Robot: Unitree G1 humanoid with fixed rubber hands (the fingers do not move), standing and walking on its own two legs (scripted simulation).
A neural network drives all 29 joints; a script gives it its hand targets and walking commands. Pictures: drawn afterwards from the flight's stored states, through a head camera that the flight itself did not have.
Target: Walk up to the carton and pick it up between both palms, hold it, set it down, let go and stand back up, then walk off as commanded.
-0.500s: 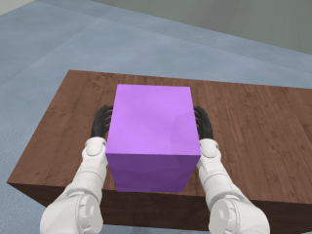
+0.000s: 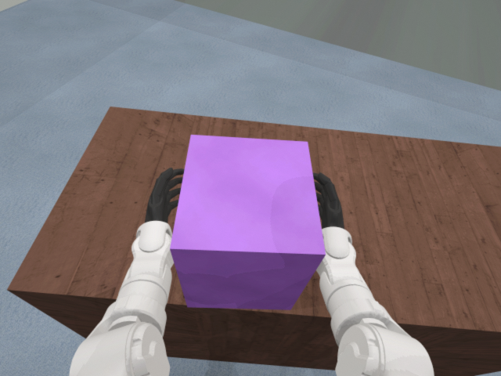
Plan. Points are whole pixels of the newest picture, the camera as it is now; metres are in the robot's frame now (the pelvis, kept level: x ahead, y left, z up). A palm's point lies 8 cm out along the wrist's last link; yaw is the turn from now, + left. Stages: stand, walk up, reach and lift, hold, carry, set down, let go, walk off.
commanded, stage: reach and lift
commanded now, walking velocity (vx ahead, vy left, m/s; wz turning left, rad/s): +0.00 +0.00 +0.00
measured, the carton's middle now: (244, 228) +0.38 +0.04 -0.01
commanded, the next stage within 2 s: none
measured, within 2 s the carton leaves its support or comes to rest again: leaves its support in 0.28 s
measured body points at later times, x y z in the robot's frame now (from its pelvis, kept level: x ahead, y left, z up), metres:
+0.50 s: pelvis -0.02 +0.00 +0.00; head +0.02 +0.03 +0.45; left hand +0.36 +0.20 +0.03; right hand +0.39 -0.09 +0.05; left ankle +0.01 +0.13 -0.75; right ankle -0.04 -0.12 -0.75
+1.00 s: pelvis -0.03 +0.01 +0.00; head +0.00 +0.03 +0.44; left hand +0.36 +0.19 +0.04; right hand +0.38 -0.10 +0.06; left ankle +0.01 +0.13 -0.75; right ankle -0.04 -0.12 -0.75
